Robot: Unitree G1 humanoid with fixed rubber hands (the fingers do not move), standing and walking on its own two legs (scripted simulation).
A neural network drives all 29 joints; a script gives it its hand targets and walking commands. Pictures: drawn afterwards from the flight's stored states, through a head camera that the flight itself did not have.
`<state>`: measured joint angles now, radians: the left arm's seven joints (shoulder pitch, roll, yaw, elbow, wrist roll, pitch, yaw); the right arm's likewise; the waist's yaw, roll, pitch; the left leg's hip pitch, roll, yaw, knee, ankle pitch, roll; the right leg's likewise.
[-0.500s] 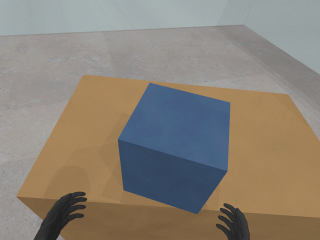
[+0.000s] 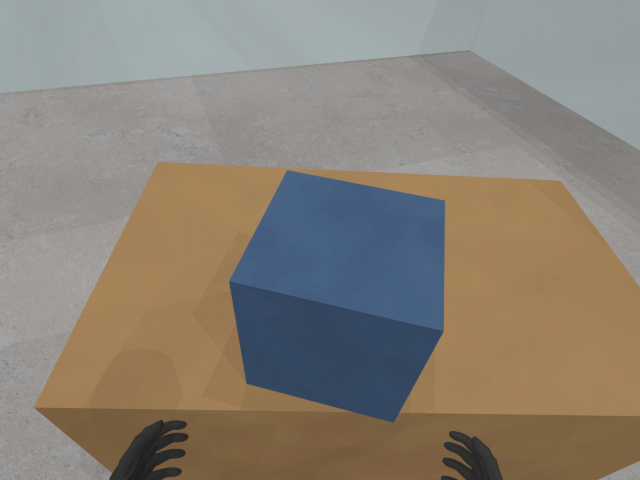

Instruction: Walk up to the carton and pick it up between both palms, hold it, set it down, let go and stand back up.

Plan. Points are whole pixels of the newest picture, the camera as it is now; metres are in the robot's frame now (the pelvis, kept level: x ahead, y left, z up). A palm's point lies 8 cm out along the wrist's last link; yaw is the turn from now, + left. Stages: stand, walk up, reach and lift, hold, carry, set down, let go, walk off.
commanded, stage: set down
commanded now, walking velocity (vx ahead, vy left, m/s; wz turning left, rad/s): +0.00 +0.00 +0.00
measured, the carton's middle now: (340, 296) +0.39 -0.01 +0.00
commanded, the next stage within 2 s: let go in 0.76 s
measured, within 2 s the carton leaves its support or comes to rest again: neither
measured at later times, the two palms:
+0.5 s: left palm out of the picture +0.15 +0.22 -0.08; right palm out of the picture +0.15 -0.22 -0.07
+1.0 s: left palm (160, 477) +0.16 +0.21 -0.10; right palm out of the picture +0.15 -0.24 -0.09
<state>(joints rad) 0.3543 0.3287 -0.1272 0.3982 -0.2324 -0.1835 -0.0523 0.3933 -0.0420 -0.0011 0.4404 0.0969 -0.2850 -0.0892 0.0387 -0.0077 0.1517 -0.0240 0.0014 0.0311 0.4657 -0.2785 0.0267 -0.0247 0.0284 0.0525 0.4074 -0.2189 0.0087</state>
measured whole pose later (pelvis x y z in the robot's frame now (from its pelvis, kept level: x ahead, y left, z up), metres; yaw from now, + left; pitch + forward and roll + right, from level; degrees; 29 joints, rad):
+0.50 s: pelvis +0.02 -0.01 +0.00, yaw +1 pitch -5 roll -1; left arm 0.26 0.25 -0.05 0.54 -0.07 -0.08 -0.01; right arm 0.27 -0.11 -0.01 0.68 0.06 -0.28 -0.01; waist 0.01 -0.02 0.10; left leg -0.07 0.01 0.01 0.42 -0.26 0.01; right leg -0.05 0.03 0.02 0.36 -0.21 -0.01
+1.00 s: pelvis +0.03 -0.02 +0.00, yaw +1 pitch -3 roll -1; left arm 0.22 0.21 -0.02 0.62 -0.02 0.01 0.01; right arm 0.20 -0.15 -0.04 0.85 0.05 -0.30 0.03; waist 0.00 -0.03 0.08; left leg -0.09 0.02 0.01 0.42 -0.28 0.00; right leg -0.08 0.04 0.02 0.37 -0.23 -0.02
